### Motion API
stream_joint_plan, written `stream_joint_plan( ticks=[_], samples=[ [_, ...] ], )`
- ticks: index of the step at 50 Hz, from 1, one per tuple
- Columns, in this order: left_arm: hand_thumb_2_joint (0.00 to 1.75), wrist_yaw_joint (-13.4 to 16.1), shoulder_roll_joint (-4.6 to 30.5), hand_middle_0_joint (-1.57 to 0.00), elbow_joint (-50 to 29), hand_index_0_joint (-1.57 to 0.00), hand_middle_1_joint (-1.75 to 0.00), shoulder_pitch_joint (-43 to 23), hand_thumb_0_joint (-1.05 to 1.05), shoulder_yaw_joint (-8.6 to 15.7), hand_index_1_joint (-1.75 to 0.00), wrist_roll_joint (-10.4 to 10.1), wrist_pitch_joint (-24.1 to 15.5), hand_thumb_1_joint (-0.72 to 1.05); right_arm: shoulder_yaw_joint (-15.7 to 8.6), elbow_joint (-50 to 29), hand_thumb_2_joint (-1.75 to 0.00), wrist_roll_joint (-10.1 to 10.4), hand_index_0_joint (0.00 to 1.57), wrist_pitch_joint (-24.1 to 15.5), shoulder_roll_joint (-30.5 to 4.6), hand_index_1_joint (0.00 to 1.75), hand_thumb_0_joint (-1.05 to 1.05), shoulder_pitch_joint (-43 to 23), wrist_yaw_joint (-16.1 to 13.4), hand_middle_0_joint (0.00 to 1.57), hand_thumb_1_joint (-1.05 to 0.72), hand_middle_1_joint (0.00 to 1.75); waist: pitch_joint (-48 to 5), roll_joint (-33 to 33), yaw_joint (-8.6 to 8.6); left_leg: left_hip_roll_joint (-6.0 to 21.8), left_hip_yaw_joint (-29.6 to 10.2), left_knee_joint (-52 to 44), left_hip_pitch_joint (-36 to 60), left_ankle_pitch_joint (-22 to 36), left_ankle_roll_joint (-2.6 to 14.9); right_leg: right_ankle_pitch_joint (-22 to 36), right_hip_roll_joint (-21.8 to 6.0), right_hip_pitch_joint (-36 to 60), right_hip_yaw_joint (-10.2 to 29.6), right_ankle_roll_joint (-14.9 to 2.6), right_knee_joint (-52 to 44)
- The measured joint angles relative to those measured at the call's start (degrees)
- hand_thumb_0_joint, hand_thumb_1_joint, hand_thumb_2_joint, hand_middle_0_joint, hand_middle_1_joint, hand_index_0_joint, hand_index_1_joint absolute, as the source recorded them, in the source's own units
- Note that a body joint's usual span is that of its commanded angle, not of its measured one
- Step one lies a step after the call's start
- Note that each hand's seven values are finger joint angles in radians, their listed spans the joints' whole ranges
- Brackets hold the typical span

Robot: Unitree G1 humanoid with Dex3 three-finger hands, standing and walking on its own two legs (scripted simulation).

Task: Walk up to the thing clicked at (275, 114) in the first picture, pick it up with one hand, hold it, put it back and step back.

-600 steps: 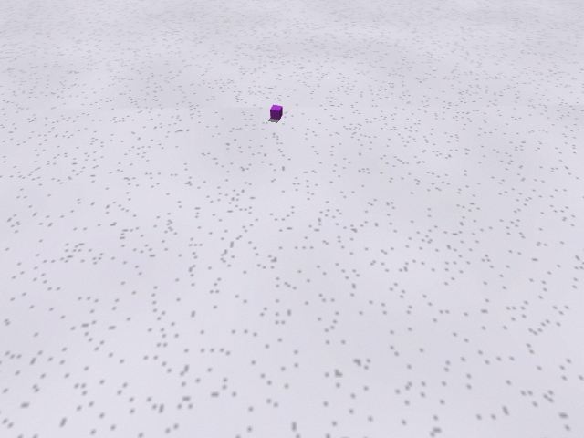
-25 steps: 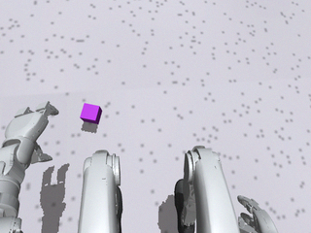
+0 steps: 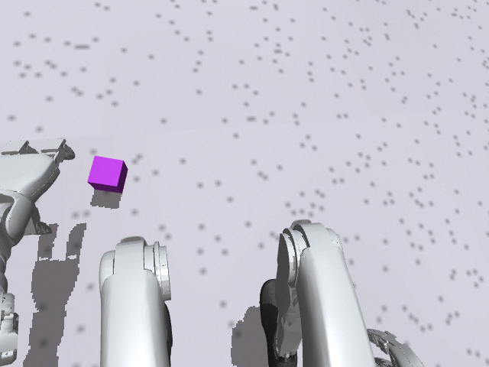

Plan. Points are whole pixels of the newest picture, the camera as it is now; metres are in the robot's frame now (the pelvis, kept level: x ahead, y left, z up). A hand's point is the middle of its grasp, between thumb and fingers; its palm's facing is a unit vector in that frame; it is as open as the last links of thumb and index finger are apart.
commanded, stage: rise first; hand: left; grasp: from above
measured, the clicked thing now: (108, 175) +0.50 +0.24 -0.32
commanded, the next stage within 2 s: approach in 0.64 s
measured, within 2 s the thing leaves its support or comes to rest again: neither
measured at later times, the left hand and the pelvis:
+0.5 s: hand (52, 191) +0.42 +0.30 -0.19, palm faces -0.50 -0.04 -0.86, open 13.9 cm; pelvis +0.01 +0.00 -0.02, yaw -1 degrees
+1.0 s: hand (78, 176) +0.46 +0.27 -0.20, palm faces -0.46 +0.02 -0.89, open 13.7 cm; pelvis +0.01 +0.00 -0.03, yaw -1 degrees
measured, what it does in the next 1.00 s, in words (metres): stands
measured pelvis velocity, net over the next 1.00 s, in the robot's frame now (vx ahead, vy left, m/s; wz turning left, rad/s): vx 0.01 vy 0.00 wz -0.01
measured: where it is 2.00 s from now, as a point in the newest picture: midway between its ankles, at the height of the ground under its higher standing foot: (220, 355)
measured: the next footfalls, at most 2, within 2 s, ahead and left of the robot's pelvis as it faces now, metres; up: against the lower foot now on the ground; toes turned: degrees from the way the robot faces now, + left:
none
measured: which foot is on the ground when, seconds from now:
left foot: down 0.00-1.00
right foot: down 0.00-1.00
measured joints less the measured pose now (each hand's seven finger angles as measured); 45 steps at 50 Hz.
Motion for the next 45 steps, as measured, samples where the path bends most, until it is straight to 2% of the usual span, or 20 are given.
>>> stream_joint_plan(
  ticks=[23, 37, 45],
  samples=[
    [0.93, 5.23, 3.11, -0.09, 6.13, -0.11, -0.95, -4.01, 0.00, 0.07, -0.92, 6.80, -3.48, -0.43, 1.41, 1.19, -0.90, -2.44, 0.20, 1.38, 0.69, 0.30, 0.00, -1.09, 0.73, 0.20, -0.92, 0.30, 1.23, -0.71, -1.86, -0.18, -0.74, 4.01, -3.17, -1.09, -0.08, -0.84, 0.45, -2.98, -0.07, 0.35, 3.55],
    [0.94, 8.67, 4.01, -0.08, 9.52, -0.10, -0.98, -5.47, 0.00, 0.27, -0.95, 9.87, -3.91, -0.45, 2.13, 2.10, -0.90, -3.78, 0.20, 0.88, 0.86, 0.30, 0.00, -1.28, 0.83, 0.20, -0.92, 0.30, 1.36, -1.06, -2.95, -0.33, -1.10, 5.30, -4.25, -1.25, -0.57, -0.90, 0.61, -4.35, -0.13, 0.22, 4.97],
    [0.93, 10.92, 4.00, -0.08, 12.57, -0.11, -1.01, -8.33, 0.00, -2.38, -0.97, 11.55, -3.52, -0.44, 2.68, 2.98, -0.90, -4.64, 0.20, 0.17, 0.83, 0.30, 0.00, -1.65, 0.80, 0.20, -0.92, 0.30, 1.57, -1.57, -3.72, -0.43, -1.03, 5.86, -4.80, -1.23, -0.94, -0.88, 0.65, -5.28, 0.10, 0.07, 5.89]
  ],
)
